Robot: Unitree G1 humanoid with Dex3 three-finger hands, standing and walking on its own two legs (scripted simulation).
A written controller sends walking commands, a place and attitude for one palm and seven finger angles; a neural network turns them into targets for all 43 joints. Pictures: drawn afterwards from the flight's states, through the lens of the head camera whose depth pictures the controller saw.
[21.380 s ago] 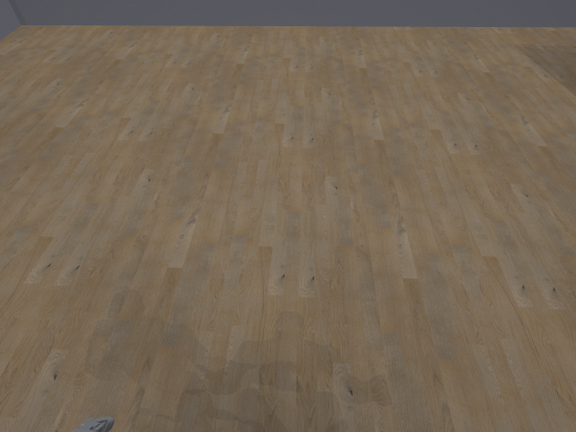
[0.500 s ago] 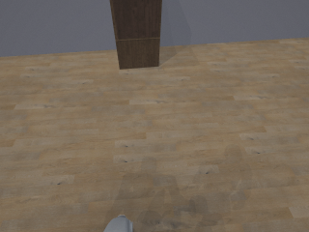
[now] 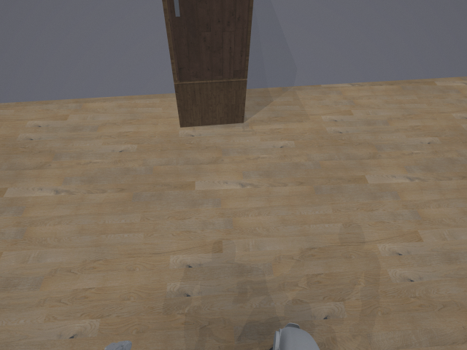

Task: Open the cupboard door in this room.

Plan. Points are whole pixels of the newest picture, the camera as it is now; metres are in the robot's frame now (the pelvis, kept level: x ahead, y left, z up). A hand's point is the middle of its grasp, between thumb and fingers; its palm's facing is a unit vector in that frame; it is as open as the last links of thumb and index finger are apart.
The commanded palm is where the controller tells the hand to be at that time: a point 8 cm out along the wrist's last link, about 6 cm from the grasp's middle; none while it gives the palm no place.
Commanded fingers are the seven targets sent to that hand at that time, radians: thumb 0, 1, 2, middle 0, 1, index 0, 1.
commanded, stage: turn or walk to find it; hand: left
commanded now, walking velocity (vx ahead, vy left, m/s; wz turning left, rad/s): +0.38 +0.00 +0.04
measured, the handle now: out of the picture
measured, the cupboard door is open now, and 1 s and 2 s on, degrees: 0 0 0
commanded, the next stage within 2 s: stand and wait in 0.54 s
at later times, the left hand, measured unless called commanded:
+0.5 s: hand (173, 328) +0.19 +0.13 -0.17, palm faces +0.12 -0.97 -0.20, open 7.3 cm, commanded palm none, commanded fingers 0.00 0.90 0.90 -0.20 -0.30 -0.20 -0.30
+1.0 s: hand (168, 225) +0.43 +0.18 -0.18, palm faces +0.09 -0.97 -0.24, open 7.3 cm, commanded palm none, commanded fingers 0.00 0.90 0.90 -0.20 -0.30 -0.20 -0.30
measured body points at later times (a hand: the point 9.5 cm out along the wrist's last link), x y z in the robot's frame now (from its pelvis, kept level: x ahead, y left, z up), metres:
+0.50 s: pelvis +0.22 -0.05 +0.00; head +0.24 -0.05 +0.45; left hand +0.19 +0.18 -0.15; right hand +0.31 -0.28 -0.15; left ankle +0.31 +0.11 -0.69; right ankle +0.19 -0.14 -0.74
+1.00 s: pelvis +0.38 -0.01 -0.01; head +0.38 -0.02 +0.44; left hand +0.43 +0.23 -0.16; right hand +0.43 -0.24 -0.17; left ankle +0.36 +0.10 -0.74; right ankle +0.43 -0.13 -0.74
